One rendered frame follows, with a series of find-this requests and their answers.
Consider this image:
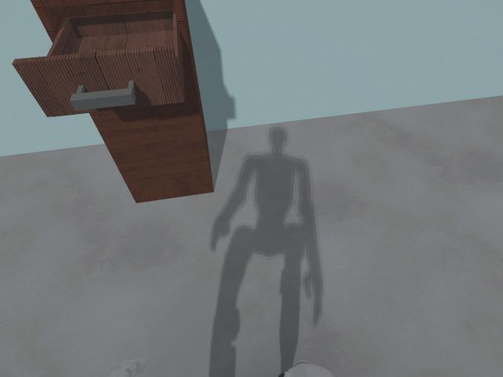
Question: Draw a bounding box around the handle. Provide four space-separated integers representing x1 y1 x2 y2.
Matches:
70 80 136 111

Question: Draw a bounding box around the right robot shin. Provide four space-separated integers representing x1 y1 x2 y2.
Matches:
292 361 310 369

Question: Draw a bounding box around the robot left hand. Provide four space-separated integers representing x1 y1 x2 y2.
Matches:
108 357 147 377

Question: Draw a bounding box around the drawer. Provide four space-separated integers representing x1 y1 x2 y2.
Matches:
12 9 185 117

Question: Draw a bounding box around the cabinet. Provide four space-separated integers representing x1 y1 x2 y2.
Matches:
30 0 214 203

